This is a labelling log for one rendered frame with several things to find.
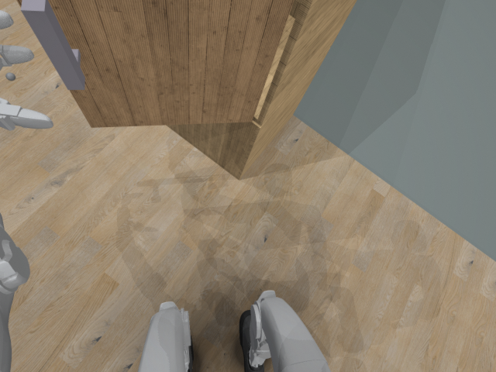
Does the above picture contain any left robot hand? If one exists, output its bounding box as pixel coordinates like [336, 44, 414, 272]
[0, 10, 53, 131]

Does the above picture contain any robot right thigh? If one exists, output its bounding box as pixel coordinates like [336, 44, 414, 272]
[250, 297, 331, 372]

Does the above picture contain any cupboard door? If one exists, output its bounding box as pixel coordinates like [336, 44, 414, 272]
[16, 0, 294, 128]

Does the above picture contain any robot right shin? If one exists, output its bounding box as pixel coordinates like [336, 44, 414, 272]
[249, 291, 276, 367]

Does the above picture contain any left robot upper arm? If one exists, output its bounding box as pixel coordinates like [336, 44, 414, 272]
[0, 227, 30, 372]

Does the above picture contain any handle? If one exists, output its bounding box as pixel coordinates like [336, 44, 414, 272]
[21, 0, 85, 90]

